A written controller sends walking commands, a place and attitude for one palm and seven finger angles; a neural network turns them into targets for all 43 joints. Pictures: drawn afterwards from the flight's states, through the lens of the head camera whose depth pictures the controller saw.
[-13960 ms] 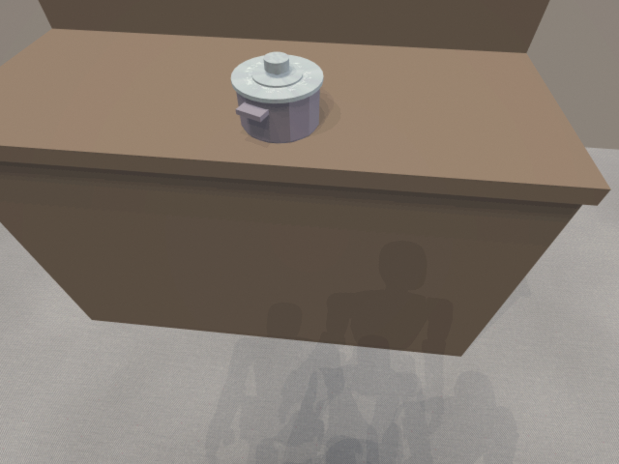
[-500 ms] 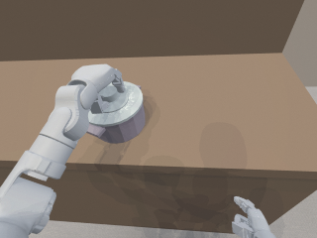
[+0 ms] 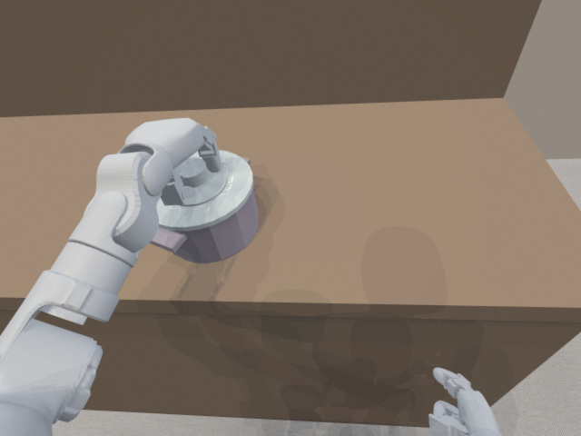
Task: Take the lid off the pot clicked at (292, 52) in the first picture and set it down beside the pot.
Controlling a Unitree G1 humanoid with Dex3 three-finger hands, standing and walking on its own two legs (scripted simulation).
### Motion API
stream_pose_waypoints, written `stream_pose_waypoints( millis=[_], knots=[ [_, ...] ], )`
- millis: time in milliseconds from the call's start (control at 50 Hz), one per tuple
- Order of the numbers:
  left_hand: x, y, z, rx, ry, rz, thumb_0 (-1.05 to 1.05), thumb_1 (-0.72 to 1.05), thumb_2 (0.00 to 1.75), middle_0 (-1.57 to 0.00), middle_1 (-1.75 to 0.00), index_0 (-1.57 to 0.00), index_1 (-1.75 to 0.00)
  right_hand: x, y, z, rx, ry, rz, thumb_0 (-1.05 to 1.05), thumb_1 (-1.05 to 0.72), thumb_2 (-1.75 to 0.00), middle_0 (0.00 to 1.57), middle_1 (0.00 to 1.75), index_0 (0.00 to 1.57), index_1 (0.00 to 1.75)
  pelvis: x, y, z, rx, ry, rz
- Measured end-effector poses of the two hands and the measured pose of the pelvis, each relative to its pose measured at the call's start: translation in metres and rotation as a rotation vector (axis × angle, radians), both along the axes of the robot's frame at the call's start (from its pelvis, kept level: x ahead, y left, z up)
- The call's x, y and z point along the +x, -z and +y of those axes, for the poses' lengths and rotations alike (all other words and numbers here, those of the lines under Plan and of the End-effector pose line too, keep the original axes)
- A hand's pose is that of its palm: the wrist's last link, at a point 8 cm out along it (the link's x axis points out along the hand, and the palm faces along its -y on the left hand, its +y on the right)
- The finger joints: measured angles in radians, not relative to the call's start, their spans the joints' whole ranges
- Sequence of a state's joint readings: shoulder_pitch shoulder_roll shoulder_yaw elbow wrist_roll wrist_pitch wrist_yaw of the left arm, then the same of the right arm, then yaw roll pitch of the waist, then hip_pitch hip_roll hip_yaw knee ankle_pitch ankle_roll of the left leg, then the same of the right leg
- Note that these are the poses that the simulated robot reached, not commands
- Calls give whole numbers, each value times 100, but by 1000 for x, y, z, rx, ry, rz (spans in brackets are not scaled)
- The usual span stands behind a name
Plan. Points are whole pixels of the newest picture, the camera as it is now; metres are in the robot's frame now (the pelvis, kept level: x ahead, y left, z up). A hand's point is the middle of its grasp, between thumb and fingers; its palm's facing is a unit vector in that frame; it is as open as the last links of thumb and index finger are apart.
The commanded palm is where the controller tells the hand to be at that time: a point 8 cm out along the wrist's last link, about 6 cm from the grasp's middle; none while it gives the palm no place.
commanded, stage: close the fingers and squeeze the knob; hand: left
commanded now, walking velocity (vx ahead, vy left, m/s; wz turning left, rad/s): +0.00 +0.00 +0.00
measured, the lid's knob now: (191, 172) +0.44 +0.16 +0.16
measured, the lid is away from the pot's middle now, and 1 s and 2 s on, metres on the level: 0.00 0.01 0.01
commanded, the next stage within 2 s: lift the lid straight up in 0.38 s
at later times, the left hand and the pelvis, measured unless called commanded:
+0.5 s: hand (179, 177) +0.41 +0.17 +0.17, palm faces -0.22 -0.06 -0.97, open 7.7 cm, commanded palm +0.38 +0.17 +0.24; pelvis +0.00 +0.00 +0.00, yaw +0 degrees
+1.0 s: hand (165, 162) +0.40 +0.17 +0.21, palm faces -0.15 -0.04 -0.99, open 7.6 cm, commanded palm +0.38 +0.17 +0.28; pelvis +0.00 +0.01 +0.00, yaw +0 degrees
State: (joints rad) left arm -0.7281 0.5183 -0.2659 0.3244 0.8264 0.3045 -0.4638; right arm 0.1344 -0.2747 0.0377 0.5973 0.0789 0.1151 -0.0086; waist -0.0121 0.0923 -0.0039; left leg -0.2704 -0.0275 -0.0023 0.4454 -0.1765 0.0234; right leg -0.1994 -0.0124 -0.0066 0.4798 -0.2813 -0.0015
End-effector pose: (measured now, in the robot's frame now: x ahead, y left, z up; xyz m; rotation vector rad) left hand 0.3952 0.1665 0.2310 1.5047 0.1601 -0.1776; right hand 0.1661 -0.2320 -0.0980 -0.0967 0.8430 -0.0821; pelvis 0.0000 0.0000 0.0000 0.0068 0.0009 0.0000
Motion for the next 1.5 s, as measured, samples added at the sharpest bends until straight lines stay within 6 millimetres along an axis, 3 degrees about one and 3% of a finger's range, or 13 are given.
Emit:
stream_pose_waypoints(
  millis=[660,1000,1140,1500],
  knots=[
    [1,-2,6,-4,3,0,-1,14,99,-77,-83,-74,-79,-1,-2,6,-6,5,-5,2,-90,-90,20,30,20,30,0,-1,5,-3,2,-3],
    [-7,-31,8,16,0,-62,-1,13,99,-78,-82,-74,-78,16,-6,18,10,-44,-40,2,-90,-90,20,30,20,30,-2,-2,8,-4,-8,-6],
    [-11,-43,0,29,20,-87,-1,13,99,-78,-83,-74,-78,19,-7,23,14,-59,-52,2,-90,-90,20,30,20,30,-5,-1,8,-3,-12,-9],
    [-1,-72,-4,47,-7,-115,-2,13,99,-78,-83,-75,-78,1,-3,15,0,-31,-35,2,-90,-90,20,30,20,30,-8,-2,7,-1,-7,-7]
  ],
)
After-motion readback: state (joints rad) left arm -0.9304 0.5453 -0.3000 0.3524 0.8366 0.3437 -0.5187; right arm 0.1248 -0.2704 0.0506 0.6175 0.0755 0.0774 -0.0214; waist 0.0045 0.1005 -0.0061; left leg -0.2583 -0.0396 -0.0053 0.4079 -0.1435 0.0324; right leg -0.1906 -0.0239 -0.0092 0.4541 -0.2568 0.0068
